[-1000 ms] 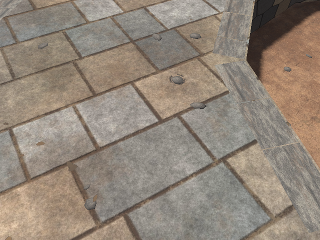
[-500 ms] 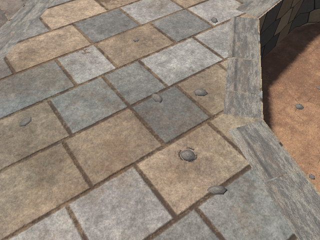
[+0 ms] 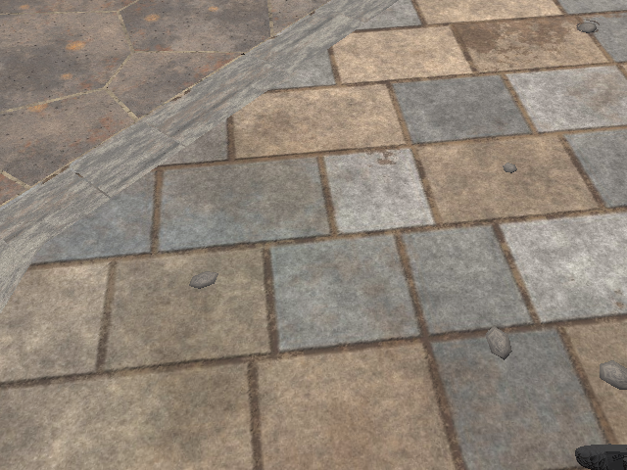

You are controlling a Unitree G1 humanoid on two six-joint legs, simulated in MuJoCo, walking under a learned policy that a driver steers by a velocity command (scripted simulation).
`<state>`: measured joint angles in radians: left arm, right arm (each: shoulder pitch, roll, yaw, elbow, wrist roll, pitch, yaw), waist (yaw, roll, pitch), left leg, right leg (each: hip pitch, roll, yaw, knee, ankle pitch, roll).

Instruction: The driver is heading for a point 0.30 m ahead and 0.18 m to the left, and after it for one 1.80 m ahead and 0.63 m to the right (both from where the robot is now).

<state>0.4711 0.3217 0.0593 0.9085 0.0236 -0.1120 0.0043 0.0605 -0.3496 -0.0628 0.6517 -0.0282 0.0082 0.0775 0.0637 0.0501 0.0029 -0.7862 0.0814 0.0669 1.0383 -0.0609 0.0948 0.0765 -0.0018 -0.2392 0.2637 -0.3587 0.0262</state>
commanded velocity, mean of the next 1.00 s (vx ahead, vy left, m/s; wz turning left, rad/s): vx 0.37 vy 0.00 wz -0.28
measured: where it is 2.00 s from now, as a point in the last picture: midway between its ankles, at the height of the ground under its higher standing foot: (352, 372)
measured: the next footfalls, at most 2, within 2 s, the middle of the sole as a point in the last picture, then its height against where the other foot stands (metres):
left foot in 0.14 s outside the picture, level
right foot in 0.56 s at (354, 404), level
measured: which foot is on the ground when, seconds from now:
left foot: up 0.00-0.12, down 0.14-0.56, up 0.58-1.00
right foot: down 0.00-0.14, up 0.16-0.54, down 0.56-1.00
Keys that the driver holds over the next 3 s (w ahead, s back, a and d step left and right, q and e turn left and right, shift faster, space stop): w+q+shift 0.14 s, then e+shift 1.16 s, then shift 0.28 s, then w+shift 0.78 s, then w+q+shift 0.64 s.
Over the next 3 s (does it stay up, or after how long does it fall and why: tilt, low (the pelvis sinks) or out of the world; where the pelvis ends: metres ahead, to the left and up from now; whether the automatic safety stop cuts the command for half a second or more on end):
stays up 1.37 -0.60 -0.02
